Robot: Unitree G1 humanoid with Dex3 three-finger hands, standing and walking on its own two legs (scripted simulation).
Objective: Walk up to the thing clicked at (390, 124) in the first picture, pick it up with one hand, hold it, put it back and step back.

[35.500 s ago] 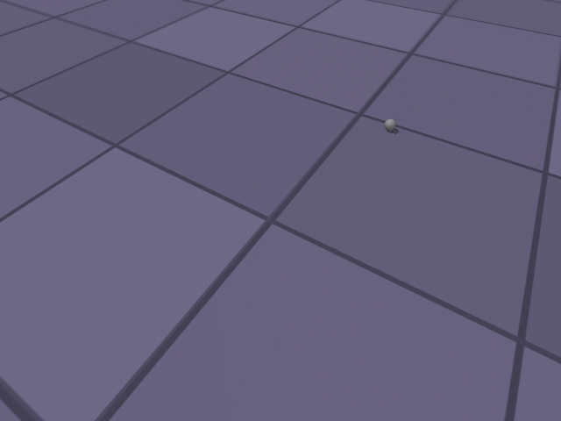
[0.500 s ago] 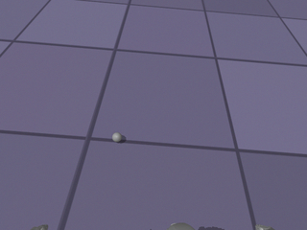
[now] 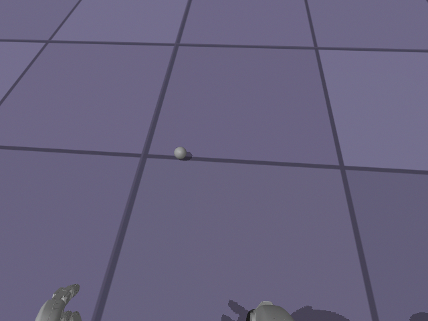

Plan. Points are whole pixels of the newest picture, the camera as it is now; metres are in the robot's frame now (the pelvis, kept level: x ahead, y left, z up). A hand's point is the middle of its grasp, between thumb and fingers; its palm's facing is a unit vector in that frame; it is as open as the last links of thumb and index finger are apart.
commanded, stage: step back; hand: left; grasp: from above
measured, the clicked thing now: (180, 152) +0.97 +0.22 -0.72
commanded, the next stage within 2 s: stand in 1.48 s
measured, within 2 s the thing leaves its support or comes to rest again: neither
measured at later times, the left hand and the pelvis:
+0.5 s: hand out of the picture -0.11 +0.26 -0.13, palm faces -0.08 -0.90 -0.43, open 7.3 cm; pelvis -0.16 -0.01 +0.01, yaw -6 degrees
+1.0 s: hand out of the picture -0.05 +0.26 -0.13, palm faces -0.05 -0.92 -0.39, open 7.3 cm; pelvis -0.15 -0.01 +0.01, yaw -2 degrees
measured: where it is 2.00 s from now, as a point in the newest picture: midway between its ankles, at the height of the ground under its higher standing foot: outside the picture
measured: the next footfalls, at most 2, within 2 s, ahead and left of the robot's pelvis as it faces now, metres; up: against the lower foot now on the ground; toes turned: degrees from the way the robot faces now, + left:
left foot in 0.02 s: +0.01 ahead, +0.11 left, +0.00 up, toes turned -3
right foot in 0.36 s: -0.15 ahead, -0.13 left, +0.00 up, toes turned -3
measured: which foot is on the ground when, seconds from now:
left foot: up 0.00-0.00, down 0.02-0.38, up 0.40-0.66, down 0.68-1.00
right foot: down 0.00-0.04, up 0.06-0.34, down 0.36-0.70, up 0.72-0.98, down 1.00-1.00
